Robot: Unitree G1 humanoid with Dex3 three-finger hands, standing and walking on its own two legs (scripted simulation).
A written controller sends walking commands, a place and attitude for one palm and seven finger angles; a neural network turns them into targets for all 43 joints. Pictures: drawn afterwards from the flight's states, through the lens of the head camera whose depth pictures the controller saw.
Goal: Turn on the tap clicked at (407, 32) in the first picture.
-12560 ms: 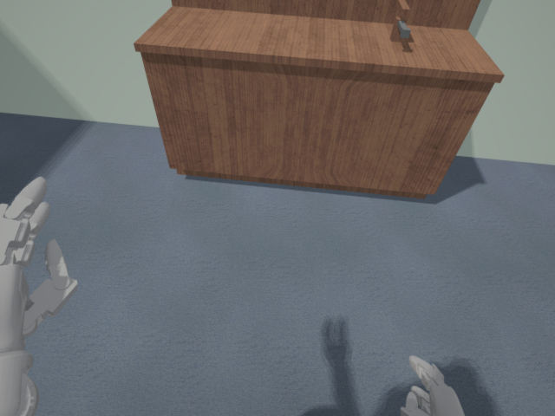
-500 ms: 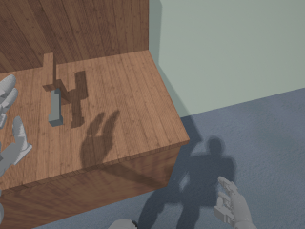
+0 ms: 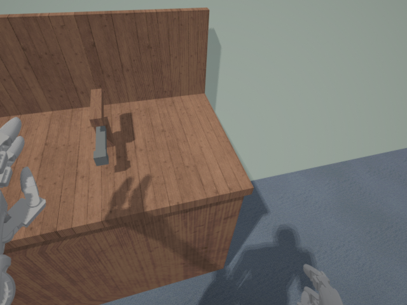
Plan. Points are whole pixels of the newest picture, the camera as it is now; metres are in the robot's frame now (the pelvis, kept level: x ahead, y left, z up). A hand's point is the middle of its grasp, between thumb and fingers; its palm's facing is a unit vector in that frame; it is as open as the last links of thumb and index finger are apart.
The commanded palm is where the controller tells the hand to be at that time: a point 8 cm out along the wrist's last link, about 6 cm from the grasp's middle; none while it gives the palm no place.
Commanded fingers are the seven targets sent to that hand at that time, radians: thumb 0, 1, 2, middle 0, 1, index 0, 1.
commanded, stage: come to a stop and stand still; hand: left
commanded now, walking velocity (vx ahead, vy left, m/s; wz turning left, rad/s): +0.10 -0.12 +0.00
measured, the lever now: (101, 157) +0.42 +0.28 +0.03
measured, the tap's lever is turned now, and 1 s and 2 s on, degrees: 0 0 0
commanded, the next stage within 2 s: look again from close up in 1.14 s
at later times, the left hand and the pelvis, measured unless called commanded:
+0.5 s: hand (71, 184) +0.25 +0.23 +0.16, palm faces +0.37 -0.81 -0.44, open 7.4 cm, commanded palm +0.18 +0.27 +0.18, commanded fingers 0.00 0.90 0.90 -0.20 -0.30 -0.20 -0.30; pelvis +0.03 -0.02 +0.00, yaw +2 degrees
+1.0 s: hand (43, 191) +0.23 +0.27 +0.16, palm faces +0.44 -0.84 -0.32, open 7.4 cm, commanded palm +0.18 +0.30 +0.18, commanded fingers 0.00 0.90 0.90 -0.20 -0.30 -0.20 -0.30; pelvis +0.02 +0.02 +0.00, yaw +1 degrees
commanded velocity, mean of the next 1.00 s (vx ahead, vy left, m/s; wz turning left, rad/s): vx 0.01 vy -0.01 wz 0.00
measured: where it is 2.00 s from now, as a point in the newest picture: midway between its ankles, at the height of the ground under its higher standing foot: outside the picture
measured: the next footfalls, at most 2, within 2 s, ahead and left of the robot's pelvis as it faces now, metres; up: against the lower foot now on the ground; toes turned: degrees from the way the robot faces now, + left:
none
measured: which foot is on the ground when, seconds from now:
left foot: down 0.00-1.00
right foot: down 0.00-1.00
